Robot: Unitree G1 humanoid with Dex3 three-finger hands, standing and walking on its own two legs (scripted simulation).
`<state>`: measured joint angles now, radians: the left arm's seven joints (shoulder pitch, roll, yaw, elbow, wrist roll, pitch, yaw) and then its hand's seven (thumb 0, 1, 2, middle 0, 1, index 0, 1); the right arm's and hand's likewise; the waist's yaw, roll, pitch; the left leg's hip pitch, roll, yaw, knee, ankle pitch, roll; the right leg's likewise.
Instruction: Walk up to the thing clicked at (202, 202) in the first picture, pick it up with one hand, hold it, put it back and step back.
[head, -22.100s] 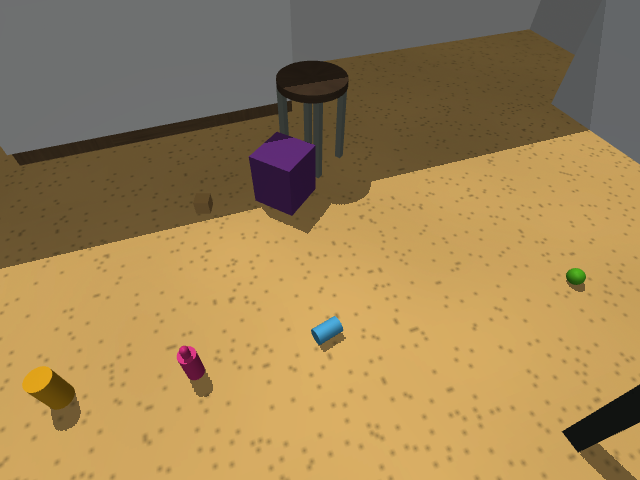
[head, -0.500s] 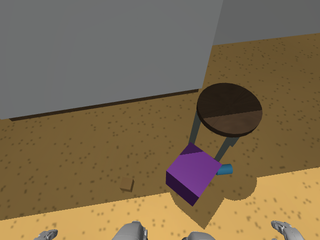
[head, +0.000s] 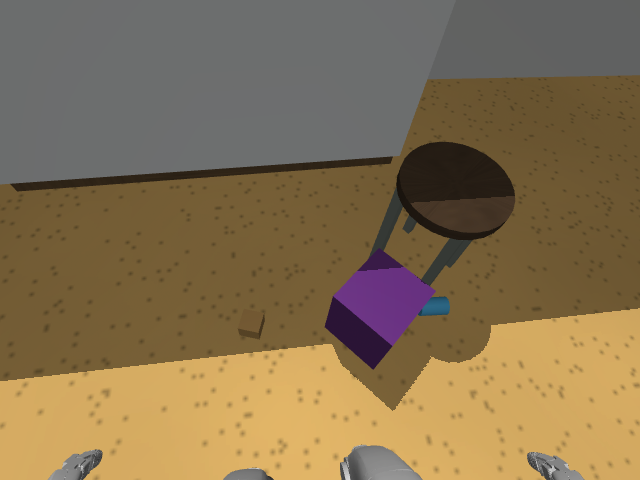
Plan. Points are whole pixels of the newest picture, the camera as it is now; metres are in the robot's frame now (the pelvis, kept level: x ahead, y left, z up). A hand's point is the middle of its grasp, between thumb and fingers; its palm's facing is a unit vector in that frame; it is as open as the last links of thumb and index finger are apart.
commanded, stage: walk up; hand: left
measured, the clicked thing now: (251, 324) +0.55 +0.16 -0.74
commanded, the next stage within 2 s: stand in 1.88 s
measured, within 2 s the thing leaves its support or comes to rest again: neither
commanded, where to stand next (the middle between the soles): +0.19 -0.07 m, yaw +1 degrees
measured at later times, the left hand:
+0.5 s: hand out of the picture +0.00 +0.25 -0.15, palm faces +0.00 -0.93 -0.36, open 7.4 cm
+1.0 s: hand out of the picture -0.13 +0.22 -0.15, palm faces -0.01 -0.92 -0.38, open 7.4 cm
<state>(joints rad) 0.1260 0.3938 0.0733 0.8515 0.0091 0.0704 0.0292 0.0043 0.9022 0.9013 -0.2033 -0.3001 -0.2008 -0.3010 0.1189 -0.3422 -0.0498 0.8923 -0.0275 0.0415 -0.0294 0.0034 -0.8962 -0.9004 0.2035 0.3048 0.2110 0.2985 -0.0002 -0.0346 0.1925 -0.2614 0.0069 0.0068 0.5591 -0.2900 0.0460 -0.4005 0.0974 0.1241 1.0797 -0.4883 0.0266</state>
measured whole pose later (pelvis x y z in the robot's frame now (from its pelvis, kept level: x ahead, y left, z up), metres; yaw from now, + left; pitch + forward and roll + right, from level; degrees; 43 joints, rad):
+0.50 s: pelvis -0.14 -0.01 -0.02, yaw +1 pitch -3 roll +2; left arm 0.11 0.38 0.08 0.74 0.04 0.07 -0.01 0.00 0.90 0.90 -0.20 -0.30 -0.20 -0.30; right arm 0.19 -0.36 -0.05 0.92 -0.03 0.01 -0.04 0.00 -0.90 -0.90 0.20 0.30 0.21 0.30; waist 0.01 -0.07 0.17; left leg -0.19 -0.06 0.00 0.61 -0.38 0.01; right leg -0.40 -0.03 0.01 0.70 -0.25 -0.02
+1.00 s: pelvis -0.17 -0.04 +0.00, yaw -2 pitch -2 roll +0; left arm 0.28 0.35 0.06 0.94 0.03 -0.03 -0.02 0.01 0.90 0.90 -0.21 -0.30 -0.20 -0.30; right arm 0.21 -0.40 -0.06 0.91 -0.02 0.01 0.01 0.00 -0.90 -0.90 0.20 0.30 0.21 0.30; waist 0.02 0.04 0.07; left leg -0.35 0.02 -0.04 0.81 -0.47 0.01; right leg -0.17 0.00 0.04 0.54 -0.33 0.01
